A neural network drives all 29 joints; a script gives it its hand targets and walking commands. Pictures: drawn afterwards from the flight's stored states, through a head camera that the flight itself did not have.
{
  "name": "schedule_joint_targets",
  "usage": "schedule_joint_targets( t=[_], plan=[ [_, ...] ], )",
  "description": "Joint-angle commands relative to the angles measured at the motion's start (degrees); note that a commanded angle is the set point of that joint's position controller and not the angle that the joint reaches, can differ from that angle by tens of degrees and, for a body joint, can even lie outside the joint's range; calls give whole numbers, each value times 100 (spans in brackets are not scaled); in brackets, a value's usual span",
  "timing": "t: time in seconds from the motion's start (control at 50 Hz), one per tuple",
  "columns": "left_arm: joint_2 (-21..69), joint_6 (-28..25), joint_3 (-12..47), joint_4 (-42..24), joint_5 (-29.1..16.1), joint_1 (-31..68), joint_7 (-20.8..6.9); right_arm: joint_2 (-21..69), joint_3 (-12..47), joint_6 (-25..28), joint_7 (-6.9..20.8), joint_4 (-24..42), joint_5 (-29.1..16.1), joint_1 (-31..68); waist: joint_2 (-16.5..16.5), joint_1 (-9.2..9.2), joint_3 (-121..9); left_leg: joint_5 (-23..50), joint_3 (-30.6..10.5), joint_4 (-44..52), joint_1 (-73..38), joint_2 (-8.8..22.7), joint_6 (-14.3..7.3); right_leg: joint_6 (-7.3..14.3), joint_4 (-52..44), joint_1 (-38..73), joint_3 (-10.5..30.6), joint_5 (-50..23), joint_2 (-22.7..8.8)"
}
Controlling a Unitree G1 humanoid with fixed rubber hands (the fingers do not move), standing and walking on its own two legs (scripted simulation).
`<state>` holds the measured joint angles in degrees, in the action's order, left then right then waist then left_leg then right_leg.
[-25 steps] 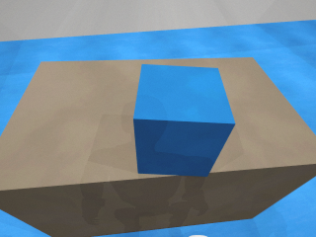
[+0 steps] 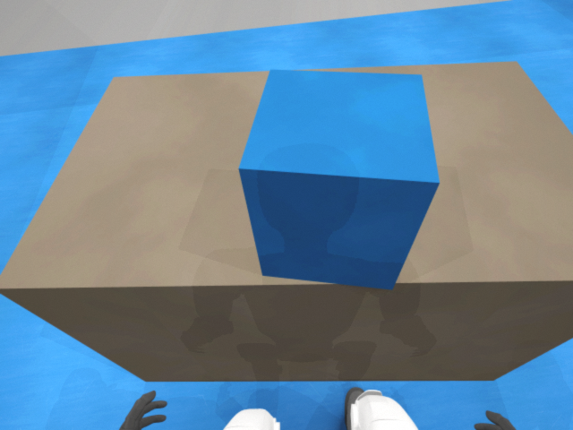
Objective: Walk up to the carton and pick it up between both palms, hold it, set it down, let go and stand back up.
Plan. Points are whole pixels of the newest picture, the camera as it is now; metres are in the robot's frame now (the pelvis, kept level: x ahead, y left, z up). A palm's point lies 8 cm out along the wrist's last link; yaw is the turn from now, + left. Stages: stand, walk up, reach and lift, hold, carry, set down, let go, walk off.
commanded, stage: walk up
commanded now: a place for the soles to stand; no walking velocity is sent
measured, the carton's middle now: (334, 185) +0.44 -0.04 +0.08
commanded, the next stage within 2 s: none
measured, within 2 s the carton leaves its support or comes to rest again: neither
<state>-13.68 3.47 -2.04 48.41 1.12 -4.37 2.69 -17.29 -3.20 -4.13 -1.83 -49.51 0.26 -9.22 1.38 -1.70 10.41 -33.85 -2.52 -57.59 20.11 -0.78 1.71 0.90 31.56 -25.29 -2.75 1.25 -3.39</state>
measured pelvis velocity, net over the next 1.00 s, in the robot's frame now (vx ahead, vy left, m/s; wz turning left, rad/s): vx -0.18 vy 0.00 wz -0.10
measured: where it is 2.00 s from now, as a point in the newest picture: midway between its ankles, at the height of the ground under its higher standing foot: outside the picture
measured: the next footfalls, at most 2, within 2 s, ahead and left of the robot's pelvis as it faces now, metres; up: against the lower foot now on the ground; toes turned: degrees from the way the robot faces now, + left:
left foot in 0.08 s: +0.02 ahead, +0.12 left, +0.01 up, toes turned +0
right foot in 0.72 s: -0.15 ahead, -0.07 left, +0.00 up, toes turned -13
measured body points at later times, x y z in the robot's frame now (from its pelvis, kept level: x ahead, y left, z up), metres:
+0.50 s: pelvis -0.11 +0.06 +0.04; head -0.12 +0.09 +0.49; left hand -0.12 +0.33 -0.12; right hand -0.11 -0.20 -0.08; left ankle -0.03 +0.13 -0.70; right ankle -0.17 -0.08 -0.62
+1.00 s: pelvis -0.18 +0.00 +0.04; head -0.21 -0.03 +0.49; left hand -0.26 +0.23 -0.09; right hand -0.18 -0.26 -0.12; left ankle -0.13 +0.16 -0.60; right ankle -0.20 -0.06 -0.71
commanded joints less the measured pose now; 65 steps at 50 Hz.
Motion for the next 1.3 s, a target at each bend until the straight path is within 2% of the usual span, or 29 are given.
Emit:
schedule_joint_targets(
  t=[0.0, 0.02, 0.04, 0.06, 0.08, 0.1, 0.14, 0.18, 0.22, 0.28, 0.3, 0.4, 0.46, 0.52, 0.6, 0.62, 0.64, 0.66, 0.68, 0.72, 0.74, 0.78, 0.84, 0.9, 0.98, 1.06, 1.12, 1.18, 1.28],
  plan=[
    [-1411, 89, -332, -309, 82, 135, -11, -248, -168, 59, 147, -60, -92, -1803, -1400, 464, -1363, 886, 641, 1785, -1384, -11, -341, 438, -1723, -309, 1443, 3427, -1002],
    [-1421, 129, -339, -317, 88, 199, -23, -221, -177, 75, 174, -124, -89, -2166, -1327, 677, -1228, 1064, 504, 2342, -1744, 14, -451, 243, -1487, -841, 1369, 3864, -846],
    [-1166, 173, -264, -258, 53, -2, -66, -360, -242, 125, 178, -113, -60, -2167, -457, 644, -1195, 529, -219, 3080, -1548, 227, -574, -30, -485, -1063, 892, 4290, -276],
    [-684, 168, -118, -201, -46, -346, -112, -755, -360, 80, 154, 24, -29, -1777, 1636, 574, -717, -1843, -2424, 4435, -409, 1588, -781, -254, 1686, -1577, 223, 4233, 639],
    [-933, 191, -248, -419, 59, 111, -82, -1429, -490, 66, -8, 226, -145, -1042, 1449, 777, -10, -3561, -3823, 5638, 1693, 2564, -1074, -411, 3016, -1355, 776, 3656, 882],
    [-1067, 220, -320, -369, 109, 1, -105, -1332, -440, 137, -150, 309, -138, -567, 1139, 467, 326, -3907, -4315, 5907, 2423, 2727, -967, -424, 3766, -1179, 1333, 3224, 614],
    [-1023, 145, -370, 248, 44, -1049, -200, -833, -185, 227, -213, 429, 3, -15, 776, -103, 43, -1948, -2216, 5084, 1304, 1638, -36, -258, 3816, -981, 1449, 2322, 908],
    [-872, -15, -345, 691, 62, -2117, -227, -389, -80, 319, -164, 554, 77, 273, 741, -495, -866, -501, -893, 4335, -306, 968, 382, -323, 3896, -1084, 1145, 1918, 917],
    [-778, -75, -252, 739, 192, -1866, -229, -220, -73, 439, -68, 311, 28, -448, 704, -136, -1053, -583, -1131, 4466, -944, 988, 522, -493, 3762, -1103, 856, 1928, 903],
    [-861, -111, -212, 499, 217, -1381, -290, -248, -64, 500, -58, -60, 99, -1348, 1267, 291, -878, -1211, -1501, 4623, -1572, 1228, 15, -571, 3262, -1479, 771, 2146, 823],
    [-959, -111, -253, 418, 219, -1283, -327, -378, -65, 494, -87, -40, 158, -1181, 1256, 287, -566, -961, -1359, 4580, -1700, 1283, -246, -617, 3151, -1687, 697, 2113, 821],
    [-895, -117, -224, 610, 232, -1924, -447, -364, -75, 588, -111, -191, 173, -1915, 998, 422, -899, -1280, -1516, 4939, -1888, 1602, -121, -447, 2906, -1184, 445, 2215, 666],
    [-812, -74, -181, 657, 141, -2468, -469, -582, -69, 502, -154, 6, 251, -1304, 1273, 90, -902, -1372, -1200, 4991, -1205, 1694, -576, -291, 2460, -252, 228, 2735, 516],
    [-641, -92, -124, 621, 89, -2451, -456, -692, -132, 474, -156, 0, 257, -1089, 819, 11, -483, -1359, -1171, 5109, -162, 1946, -971, -160, 2130, 331, 194, 2908, 173],
    [-318, -187, -98, 736, 65, -3376, -476, -683, -100, 352, -147, 65, 350, -578, 467, -423, -381, -1298, -452, 4645, 1335, 1638, -758, 145, 794, 2169, -278, 2637, 213],
    [-334, -227, -124, 956, 33, -4188, -433, -660, -65, 290, -118, 140, 370, -110, 94, -987, -387, -1353, -31, 3863, 2180, 1318, -394, 269, -82, 3252, -218, 2296, 188],
    [-378, -259, -177, 1207, 24, -4843, -368, -239, 32, 217, -53, 316, 381, 365, -883, -1345, -203, -1337, 635, 2093, 2910, 420, -68, 220, -710, 3508, 184, 2394, 169],
    [-356, -307, -76, 1167, 30, -4573, -277, 229, 165, 129, 47, 299, 343, 164, -2192, -1057, 278, -817, 727, -259, 3265, -324, -225, 127, -1120, 2190, 2043, 3941, -788],
    [-392, -300, 18, 793, 1, -3579, -154, 278, 169, 87, 93, 316, 239, -91, -1673, -473, 885, 65, -132, -904, 3131, -132, -200, -78, -1934, 239, 3244, 5568, -1546],
    [-638, -306, 72, 343, -90, -2298, -47, 185, 176, 76, 216, -18, 265, -959, -1250, 392, 754, 1196, -521, -1052, 2703, -76, -125, -468, -2234, -387, 2525, 5645, -1391],
    [-1029, -396, -68, 303, -131, -2278, 7, 17, 80, 125, 252, 185, 252, -662, -1409, 292, 249, 1332, -338, -1235, 2540, -125, -97, -69, -2928, -441, 3331, 6559, -1788],
    [-1049, -559, -93, 261, -102, -1966, -82, -434, -10, 225, 289, 34, 313, -616, -1175, 300, 157, 2009, -362, -1496, 1915, 27, 68, 254, -2807, -454, 2790, 5764, -1402],
    [-697, -690, -69, 556, 32, -2707, -44, -554, -69, 295, 378, -238, 290, -873, -337, 197, -228, 2166, -425, -1021, 2339, -41, 55, -299, -2476, 1169, 2174, 4806, -1336],
    [-534, -705, -30, 783, 42, -3186, -37, -217, 6, 243, 334, -381, 348, -781, -313, 58, 118, 2321, -251, -741, 2313, -96, -25, -688, -2546, 1452, 1729, 4181, -1242],
    [-428, -668, -8, 888, 88, -3399, -29, -2, 91, 331, 306, -353, 267, -630, -975, -26, 157, 2370, 42, -175, 2628, 17, -18, -336, -2351, 2174, 1163, 3647, -1071],
    [-175, -681, 78, 1136, 175, -4066, 7, 85, 116, 390, 314, -155, 289, -68, -838, -423, -62, 2210, 263, 409, 2956, 127, -31, 11, -2195, 3228, 1340, 3136, -1248],
    [-274, -673, 22, 1084, 151, -3866, 3, 0, 105, 392, 262, -121, 321, -114, -1300, -337, -52, 2014, 268, 698, 2658, 366, -16, 237, -2182, 2991, 1423, 3459, -1440],
    [-309, -661, 31, 1075, 173, -3601, 3, 135, 138, 425, 247, -45, 308, -106, -1001, -246, 210, 1875, 316, 1049, 2283, 552, -90, 573, -2184, 2438, 1157, 3143, -1671],
    [-481, -642, -5, 1193, 230, -3454, -123, 265, 147, 583, 234, 145, 299, 78, -1077, -177, 598, 2050, 640, 1784, 1189, 326, -302, 841, -1820, 1638, 659, 2392, -1289]
  ],
)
